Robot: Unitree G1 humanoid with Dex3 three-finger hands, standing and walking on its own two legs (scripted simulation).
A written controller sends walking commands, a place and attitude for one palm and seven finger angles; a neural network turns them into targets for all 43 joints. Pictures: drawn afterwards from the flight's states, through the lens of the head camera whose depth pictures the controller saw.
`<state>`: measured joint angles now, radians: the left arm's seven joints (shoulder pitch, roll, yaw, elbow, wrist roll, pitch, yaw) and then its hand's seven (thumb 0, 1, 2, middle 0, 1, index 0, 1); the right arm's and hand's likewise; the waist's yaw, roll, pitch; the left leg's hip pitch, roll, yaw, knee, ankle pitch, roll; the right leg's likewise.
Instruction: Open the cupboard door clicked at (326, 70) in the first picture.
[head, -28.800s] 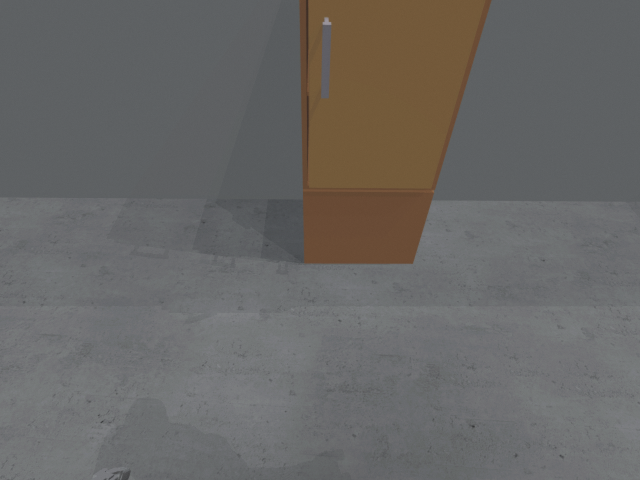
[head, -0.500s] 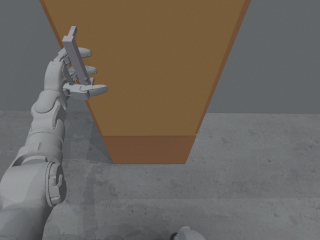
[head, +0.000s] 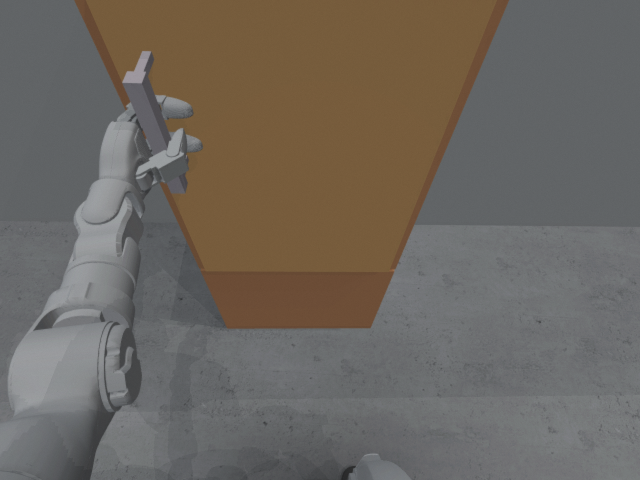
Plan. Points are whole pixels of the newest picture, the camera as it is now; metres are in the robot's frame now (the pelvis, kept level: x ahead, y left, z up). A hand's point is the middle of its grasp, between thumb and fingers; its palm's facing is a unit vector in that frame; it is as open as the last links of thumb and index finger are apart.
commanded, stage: pull the door open along its arc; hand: left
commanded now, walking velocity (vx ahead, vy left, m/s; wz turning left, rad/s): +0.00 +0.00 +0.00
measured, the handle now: (163, 129) +0.53 +0.17 +0.12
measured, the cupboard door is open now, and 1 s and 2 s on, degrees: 0 42 36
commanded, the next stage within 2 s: open thumb and fingers to let go in 0.98 s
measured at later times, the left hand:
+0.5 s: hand (189, 231) +0.38 +0.13 +0.11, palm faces -0.06 -1.00 +0.03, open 5.6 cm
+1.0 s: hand (284, 351) +0.24 +0.03 +0.12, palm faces +0.22 -0.97 -0.02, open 5.8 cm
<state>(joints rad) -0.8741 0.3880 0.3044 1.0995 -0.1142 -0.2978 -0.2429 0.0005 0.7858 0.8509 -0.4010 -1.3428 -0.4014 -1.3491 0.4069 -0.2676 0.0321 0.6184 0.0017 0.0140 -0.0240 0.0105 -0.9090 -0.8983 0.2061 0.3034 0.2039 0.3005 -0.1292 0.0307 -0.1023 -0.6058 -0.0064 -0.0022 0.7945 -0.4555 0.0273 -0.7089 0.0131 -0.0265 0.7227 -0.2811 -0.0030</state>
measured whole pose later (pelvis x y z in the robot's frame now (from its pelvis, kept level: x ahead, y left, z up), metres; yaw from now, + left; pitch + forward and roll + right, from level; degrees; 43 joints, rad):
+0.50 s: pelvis +0.01 -0.01 +0.01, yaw -1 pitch +9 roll -1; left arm -0.29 0.18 0.17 0.45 -0.21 -0.18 -0.16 0.01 0.76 0.77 -0.36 -1.35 -0.38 -1.35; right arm 0.34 -0.25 0.01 0.54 0.03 0.01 -0.01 0.01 -0.91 -0.90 0.20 0.30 0.20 0.30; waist -0.04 0.05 -0.13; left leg -0.41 0.00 0.02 0.68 -0.43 0.02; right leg -0.54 0.03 0.00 0.65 -0.27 -0.01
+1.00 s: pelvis +0.00 -0.04 +0.01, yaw +2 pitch +1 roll +0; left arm 0.35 0.00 -0.34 -0.33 0.01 0.11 0.44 0.06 0.71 0.74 -0.39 -1.35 -0.40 -1.35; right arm 0.14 -0.16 0.04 0.50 -0.03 0.08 0.03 0.02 -0.91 -0.90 0.21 0.30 0.20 0.30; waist -0.01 0.07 -0.08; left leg -0.24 0.02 -0.04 0.67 -0.43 -0.03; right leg -0.37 0.04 -0.07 0.66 -0.30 -0.06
